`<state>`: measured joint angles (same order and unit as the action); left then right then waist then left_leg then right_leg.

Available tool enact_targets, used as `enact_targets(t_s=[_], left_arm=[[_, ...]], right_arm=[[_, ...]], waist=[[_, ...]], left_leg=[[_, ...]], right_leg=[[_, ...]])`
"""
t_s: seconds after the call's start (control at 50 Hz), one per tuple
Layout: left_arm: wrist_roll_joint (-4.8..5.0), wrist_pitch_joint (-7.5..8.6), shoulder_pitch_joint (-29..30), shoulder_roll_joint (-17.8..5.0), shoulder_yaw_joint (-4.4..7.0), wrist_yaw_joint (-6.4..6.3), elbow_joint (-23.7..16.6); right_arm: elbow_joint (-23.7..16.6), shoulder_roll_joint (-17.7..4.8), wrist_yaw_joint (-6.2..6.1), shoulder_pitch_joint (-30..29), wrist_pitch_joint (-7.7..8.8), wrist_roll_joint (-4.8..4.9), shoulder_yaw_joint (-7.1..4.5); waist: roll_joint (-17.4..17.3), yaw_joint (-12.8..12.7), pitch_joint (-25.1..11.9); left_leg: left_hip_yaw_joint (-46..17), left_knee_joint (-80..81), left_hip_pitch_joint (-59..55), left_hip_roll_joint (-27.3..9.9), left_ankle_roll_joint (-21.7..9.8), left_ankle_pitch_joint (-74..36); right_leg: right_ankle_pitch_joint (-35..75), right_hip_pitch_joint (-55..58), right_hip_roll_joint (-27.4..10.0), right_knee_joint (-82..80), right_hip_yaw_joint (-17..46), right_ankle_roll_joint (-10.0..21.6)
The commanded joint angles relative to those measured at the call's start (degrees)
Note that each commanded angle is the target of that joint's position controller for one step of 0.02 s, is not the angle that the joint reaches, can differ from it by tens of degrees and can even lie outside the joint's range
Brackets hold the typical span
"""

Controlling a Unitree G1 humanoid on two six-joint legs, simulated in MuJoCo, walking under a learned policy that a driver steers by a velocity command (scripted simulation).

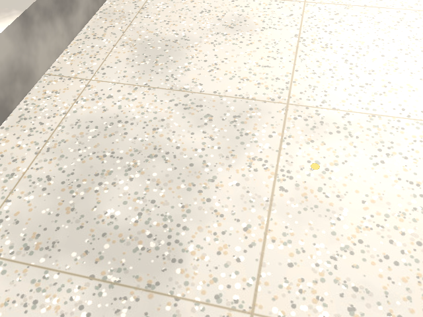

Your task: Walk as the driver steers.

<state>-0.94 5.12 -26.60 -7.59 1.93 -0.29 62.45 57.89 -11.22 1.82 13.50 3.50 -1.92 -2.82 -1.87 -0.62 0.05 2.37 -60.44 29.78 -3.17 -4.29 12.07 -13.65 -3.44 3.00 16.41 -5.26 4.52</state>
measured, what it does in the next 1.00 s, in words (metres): walks ahead: left foot, then right foot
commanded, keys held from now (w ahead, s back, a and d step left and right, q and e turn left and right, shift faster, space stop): w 0.14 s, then no key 0.86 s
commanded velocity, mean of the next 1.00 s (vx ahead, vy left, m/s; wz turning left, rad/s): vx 0.17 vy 0.00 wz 0.00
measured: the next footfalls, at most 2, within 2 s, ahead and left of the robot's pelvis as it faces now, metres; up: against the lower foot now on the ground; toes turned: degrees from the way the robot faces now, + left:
left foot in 0.28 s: +0.33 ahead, +0.08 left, +0.00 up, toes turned +4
right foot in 0.68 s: +0.30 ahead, -0.11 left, +0.00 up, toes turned -2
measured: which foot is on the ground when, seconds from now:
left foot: up 0.00-0.26, down 0.28-1.00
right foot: down 0.00-0.28, up 0.30-0.66, down 0.68-1.00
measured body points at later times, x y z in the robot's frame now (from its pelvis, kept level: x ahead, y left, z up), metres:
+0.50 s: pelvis +0.22 +0.03 -0.01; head +0.26 +0.04 +0.44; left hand +0.25 +0.26 -0.17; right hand +0.24 -0.20 -0.16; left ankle +0.29 +0.08 -0.75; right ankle +0.20 -0.10 -0.69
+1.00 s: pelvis +0.27 +0.00 +0.00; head +0.28 +0.00 +0.45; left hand +0.25 +0.20 -0.16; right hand +0.26 -0.21 -0.16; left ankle +0.29 +0.08 -0.75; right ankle +0.26 -0.11 -0.75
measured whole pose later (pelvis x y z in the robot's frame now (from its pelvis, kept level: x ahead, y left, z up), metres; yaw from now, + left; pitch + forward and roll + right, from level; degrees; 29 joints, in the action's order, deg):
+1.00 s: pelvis +0.27 +0.00 +0.00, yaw +0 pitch -2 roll +0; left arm -0.4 1.5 -18.8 -6.3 -0.6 -2.3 65.4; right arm 63.5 -7.6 -1.8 17.9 1.5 -0.4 -0.1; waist 0.0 0.4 1.6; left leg 5.3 -21.3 9.2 1.6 -3.4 10.6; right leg -13.0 -7.6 0.2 22.2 -2.0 0.9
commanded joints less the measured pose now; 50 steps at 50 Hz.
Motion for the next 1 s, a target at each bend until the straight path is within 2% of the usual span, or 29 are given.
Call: enact_targets(t_s=[0.02,0.12,0.14,0.18,0.22,0.24,0.26,0.28,0.3,0.32,0.34,0.36,0.38,0.4,0.42,0.46,0.5,0.54,0.58,0.62,0.64,0.66,0.68,0.7,0.72,0.74,0.78,0.86,1.0], left_arm=[[0.07,1.07,-6.2,-5.5,0.38,-0.35,-0.2],[-0.04,1.46,-7.7,-5.6,-0.20,-0.56,0.0],[-0.04,1.54,-8.0,-5.9,-0.16,-0.67,0.1],[-0.16,1.54,-7.7,-6.0,-0.26,-0.92,0.6],[-0.21,1.66,-6.2,-7.3,-0.07,-1.23,0.7],[-0.18,1.57,-5.2,-7.9,0.10,-1.43,0.7],[0.51,1.34,-3.6,-8.7,0.30,-1.46,0.5],[1.32,1.29,-4.2,-7.5,0.00,-1.37,-0.1],[2.54,0.64,-11.7,-1.5,-0.82,-1.65,-0.1],[3.50,-0.31,-15.5,-3.7,0.09,-1.92,1.3],[1.75,-0.78,-9.2,-5.3,0.47,-1.82,0.0],[0.14,-0.85,-3.3,-4.9,0.53,-1.52,-1.5],[-0.67,-1.23,-1.1,-4.9,0.89,-1.23,-1.8],[-1.22,-2.14,-1.3,-4.0,0.88,-0.85,-1.6],[-1.29,-3.11,-2.4,-2.5,0.62,-0.58,-1.0],[-0.81,-4.52,-3.5,-0.4,0.05,-0.65,-0.2],[-0.65,-5.55,-1.1,-0.9,-0.24,-1.23,-0.5],[-0.53,-6.29,2.1,-2.4,-0.26,-1.69,-0.9],[-0.35,-6.63,4.7,-3.1,-0.41,-1.70,-1.0],[-0.41,-6.45,6.4,-2.9,-0.70,-1.55,-1.0],[-0.55,-6.18,6.0,-1.9,-1.02,-1.50,-0.5],[-0.69,-5.76,5.9,-1.8,-1.28,-1.59,-0.2],[-0.87,-5.13,5.2,-2.6,-1.41,-1.75,0.0],[-0.69,-4.46,5.6,-4.5,-1.28,-1.91,0.0],[0.36,-4.20,6.2,-4.6,-1.16,-1.82,0.8],[0.58,-3.77,6.5,-3.3,-1.56,-1.68,0.8],[0.75,-3.35,6.8,-3.3,-1.66,-1.83,1.0],[0.66,-3.26,5.5,-3.3,-1.75,-2.06,1.6],[0.53,-3.33,3.9,-3.0,-1.94,-2.15,2.6]], right_arm=[[-2.4,-1.1,0.26,-1.4,-0.71,0.07,-0.27],[-7.4,0.0,0.34,-14.5,-0.69,0.72,0.61],[-7.9,-0.1,0.34,-15.9,-0.64,0.88,0.72],[-8.0,-0.1,-0.10,-15.7,-0.31,0.84,0.87],[-6.2,-1.6,-1.05,-9.5,0.38,0.70,0.33],[-3.7,-2.9,-1.51,-2.3,0.96,0.71,-0.30],[-1.1,-3.8,-1.88,5.3,1.70,0.31,-0.87],[0.9,-6.9,-2.26,11.9,2.30,-1.09,-1.73],[1.2,-11.6,-1.89,15.2,2.40,-2.16,-2.62],[0.7,-11.9,-1.45,14.6,1.60,1.34,-2.96],[-1.2,-8.5,-1.60,6.6,1.13,2.16,-2.13],[-1.7,-4.2,-1.81,1.7,1.19,1.97,-0.77],[-1.2,-1.9,-2.16,1.1,1.41,1.61,-0.01],[-0.7,-0.5,-2.70,1.4,1.51,1.67,0.59],[0.0,0.4,-2.93,1.9,1.67,1.48,1.20],[0.4,-1.1,-2.88,2.0,2.35,0.92,1.53],[0.5,-2.7,-2.76,2.3,2.43,0.36,1.71],[0.8,-3.5,-2.78,4.1,1.71,0.43,1.78],[1.0,-3.8,-2.86,5.1,0.68,0.66,1.77],[1.0,-3.5,-3.00,4.8,-0.33,1.03,1.83],[0.9,-3.3,-3.12,4.2,-0.76,1.34,1.90],[1.1,-2.9,-3.22,5.0,-1.04,1.37,1.95],[1.4,-2.4,-3.27,6.1,-1.15,1.29,2.00],[1.7,-1.4,-3.20,8.5,-1.27,1.59,1.96],[2.3,-0.2,-3.11,9.6,-1.57,1.83,2.07],[2.8,-0.8,-3.18,9.6,-1.66,1.60,1.95],[3.3,-1.0,-3.28,9.8,-1.75,1.42,1.82],[4.1,-0.2,-3.42,8.9,-1.66,1.44,2.06],[5.5,0.4,-3.83,8.7,-1.82,1.55,2.31]], waist=[[5.3,0.5,7.1],[6.8,-1.5,8.7],[7.2,-1.8,8.7],[7.2,-1.2,8.8],[8.3,1.5,5.1],[8.5,4.2,1.5],[7.8,7.8,-1.7],[5.6,9.2,-6.5],[-7.0,5.5,-15.6],[-4.6,4.9,-23.3],[-0.7,3.1,-15.1],[0.0,2.2,-6.5],[1.4,1.1,-3.0],[1.2,-0.3,-1.8],[1.1,-1.4,-1.7],[-0.1,-3.3,-2.4],[-2.1,-3.3,-2.3],[-3.9,-2.0,-2.6],[-4.4,-0.8,-1.5],[-3.3,-0.7,1.4],[-2.3,-1.2,2.7],[-0.7,-1.1,4.1],[1.0,-0.8,4.8],[3.6,1.3,6.0],[7.9,2.1,7.0],[7.6,2.1,6.1],[6.5,2.4,4.5],[3.3,1.8,4.3],[2.2,1.3,4.2]], left_leg=[[0.7,1.9,12.6,-1.3,1.2,-3.7],[4.1,18.2,9.3,1.0,1.6,-8.9],[4.7,21.0,7.6,1.5,1.1,-9.5],[6.0,25.6,2.6,3.2,-0.4,-9.6],[6.4,26.8,-6.0,6.2,-2.3,-8.5],[5.6,28.6,-12.1,7.5,-3.3,-9.2],[5.0,35.0,-20.5,6.8,-4.1,-16.1],[-0.5,33.8,-33.2,-0.5,-5.3,-28.8],[-19.4,27.1,-48.8,-19.9,-13.1,-63.7],[-29.2,31.8,-49.2,-23.0,-19.5,-61.5],[-24.1,36.8,-39.0,-20.1,-18.0,-49.8],[-19.2,40.3,-30.2,-17.0,-15.5,-44.0],[-15.2,42.5,-24.8,-14.5,-13.4,-43.1],[-11.4,44.1,-20.1,-12.5,-11.7,-42.1],[-8.9,44.8,-16.7,-11.2,-10.3,-42.4],[-5.2,44.7,-13.5,-9.4,-9.2,-45.4],[-3.7,44.8,-13.1,-8.4,-8.2,-41.1],[-4.7,46.0,-13.4,-8.1,-7.5,-27.7],[-6.6,48.4,-11.7,-8.1,-7.0,-9.6],[-8.6,49.9,-8.9,-8.0,-6.3,5.8],[-9.0,49.7,-7.3,-7.7,-5.3,10.1],[-9.4,49.4,-6.3,-7.0,-3.7,12.6],[-9.5,48.7,-6.2,-6.1,-1.9,12.9],[-7.9,47.7,-7.0,-3.5,-0.4,9.8],[-5.1,46.2,-12.7,-1.0,0.2,4.0],[-4.6,44.2,-18.3,-1.1,0.3,0.0],[-4.8,43.1,-21.9,-1.8,0.1,-3.0],[-4.7,43.1,-21.3,-2.1,0.4,-4.2],[-4.6,42.8,-21.6,-2.4,0.7,-6.2]], right_leg=[[15.3,3.6,-14.8,-9.6,12.0,5.1],[28.7,3.1,-13.2,-8.9,7.1,5.1],[30.3,3.5,-13.3,-8.7,6.6,5.1],[42.0,4.2,-13.3,-5.3,4.6,4.3],[57.2,5.6,-13.3,2.8,3.8,3.0],[59.8,6.6,-12.9,10.0,4.0,2.4],[55.1,4.9,-11.5,19.7,3.1,1.4],[37.2,-3.8,-8.9,32.2,2.6,0.5],[-19.0,-17.9,-0.1,54.7,0.0,-1.1],[-21.2,-21.3,1.4,64.0,8.4,-1.5],[-15.6,-23.1,-1.6,63.0,9.0,-1.7],[-12.4,-24.3,-3.1,59.2,8.2,-2.0],[-10.6,-22.7,-4.5,55.7,8.3,-2.2],[-9.7,-18.9,-5.4,51.8,8.3,-2.5],[-9.0,-14.8,-5.4,48.2,8.0,-2.7],[-8.7,-10.1,-4.6,41.2,6.6,-3.3],[-8.2,-9.3,-4.4,32.6,5.6,-3.4],[-6.9,-8.8,-4.4,27.0,4.8,-3.4],[-5.0,-7.9,-4.6,23.6,4.3,-3.5],[-3.1,-6.3,-4.7,18.8,3.9,-3.4],[-0.9,-4.1,-4.7,14.5,3.5,-3.2],[1.2,-2.6,-5.5,9.8,4.7,-3.1],[3.5,-1.2,-8.1,6.0,7.5,-3.0],[4.4,-2.8,-10.5,4.8,10.6,-2.4],[1.2,-9.6,-10.1,3.5,11.0,-1.8],[0.5,-12.2,-9.8,1.9,10.9,-2.2],[2.2,-12.1,-9.2,1.0,10.2,-2.7],[5.0,-9.3,-9.2,1.1,10.0,-2.2],[7.2,-7.7,-9.2,1.3,9.6,-1.9]])
Velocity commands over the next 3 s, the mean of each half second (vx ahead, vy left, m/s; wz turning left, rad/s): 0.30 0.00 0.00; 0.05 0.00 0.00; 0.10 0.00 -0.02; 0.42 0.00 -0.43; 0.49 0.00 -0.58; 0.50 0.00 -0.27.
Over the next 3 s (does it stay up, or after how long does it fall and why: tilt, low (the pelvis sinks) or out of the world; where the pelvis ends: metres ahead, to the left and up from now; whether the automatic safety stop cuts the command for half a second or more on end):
stays up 1.01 -0.25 -0.01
